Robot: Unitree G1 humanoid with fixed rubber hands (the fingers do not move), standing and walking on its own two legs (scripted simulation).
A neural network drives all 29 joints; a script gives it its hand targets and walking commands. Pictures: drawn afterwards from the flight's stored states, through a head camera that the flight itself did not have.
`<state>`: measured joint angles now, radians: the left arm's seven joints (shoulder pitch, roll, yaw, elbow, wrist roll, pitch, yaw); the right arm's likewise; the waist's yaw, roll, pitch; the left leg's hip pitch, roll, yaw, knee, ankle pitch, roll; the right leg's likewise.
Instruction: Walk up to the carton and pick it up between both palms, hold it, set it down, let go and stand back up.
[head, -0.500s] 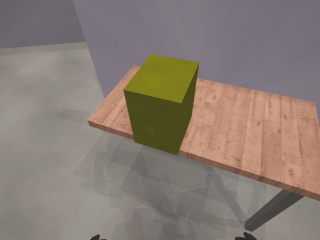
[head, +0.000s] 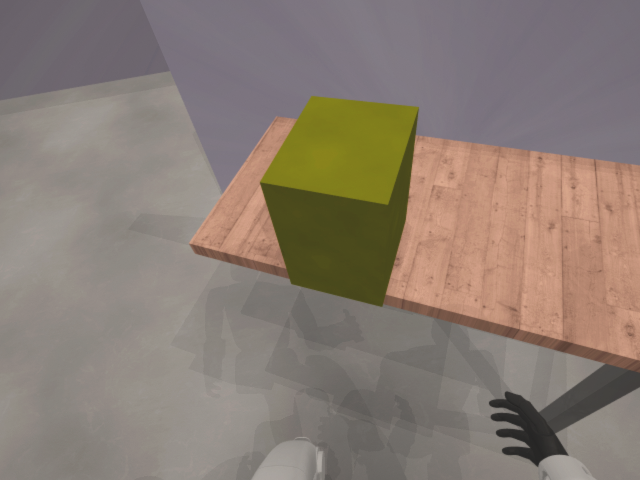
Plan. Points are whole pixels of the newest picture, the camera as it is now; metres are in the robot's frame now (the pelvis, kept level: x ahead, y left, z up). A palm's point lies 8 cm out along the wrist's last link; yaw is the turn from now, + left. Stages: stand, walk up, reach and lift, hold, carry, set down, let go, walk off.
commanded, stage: walk up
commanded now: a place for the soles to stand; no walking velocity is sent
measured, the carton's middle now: (348, 205) +0.51 +0.00 +0.00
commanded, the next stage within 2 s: none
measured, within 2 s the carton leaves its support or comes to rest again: neither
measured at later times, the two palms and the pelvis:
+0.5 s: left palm (116, 401) +0.22 +0.36 -0.11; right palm out of the picture +0.13 -0.10 -0.09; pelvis +0.05 +0.15 -0.01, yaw -13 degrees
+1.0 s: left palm (160, 388) +0.24 +0.30 -0.10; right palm out of the picture +0.03 -0.09 -0.12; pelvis +0.05 +0.15 -0.01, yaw -26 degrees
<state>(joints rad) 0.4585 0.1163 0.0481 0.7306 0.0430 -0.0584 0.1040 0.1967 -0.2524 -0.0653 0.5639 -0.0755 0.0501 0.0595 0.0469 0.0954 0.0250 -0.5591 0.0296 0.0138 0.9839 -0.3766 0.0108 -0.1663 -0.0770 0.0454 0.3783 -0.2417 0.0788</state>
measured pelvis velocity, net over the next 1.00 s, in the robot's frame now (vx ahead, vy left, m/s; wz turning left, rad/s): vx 0.05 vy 0.15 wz -0.45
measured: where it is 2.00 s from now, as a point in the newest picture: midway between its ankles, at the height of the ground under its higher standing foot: outside the picture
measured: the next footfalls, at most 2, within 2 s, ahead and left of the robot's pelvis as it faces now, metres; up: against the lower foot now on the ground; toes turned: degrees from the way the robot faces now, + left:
left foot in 0.16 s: +0.17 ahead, +0.23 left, +0.00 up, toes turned -12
right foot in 0.80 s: +0.11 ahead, +0.04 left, +0.00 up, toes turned -16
